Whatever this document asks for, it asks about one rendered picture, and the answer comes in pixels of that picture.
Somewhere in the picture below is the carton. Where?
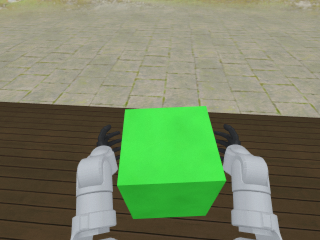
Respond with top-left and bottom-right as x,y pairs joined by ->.
117,106 -> 227,219

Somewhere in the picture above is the left robot hand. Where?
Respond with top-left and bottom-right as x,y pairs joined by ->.
96,124 -> 122,160

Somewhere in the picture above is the right robot hand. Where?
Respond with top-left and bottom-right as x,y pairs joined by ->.
213,124 -> 241,162

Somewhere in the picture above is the robot right forearm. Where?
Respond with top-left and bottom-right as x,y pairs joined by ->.
222,144 -> 283,240

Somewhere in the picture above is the robot left forearm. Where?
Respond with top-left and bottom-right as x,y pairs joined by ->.
70,145 -> 118,240

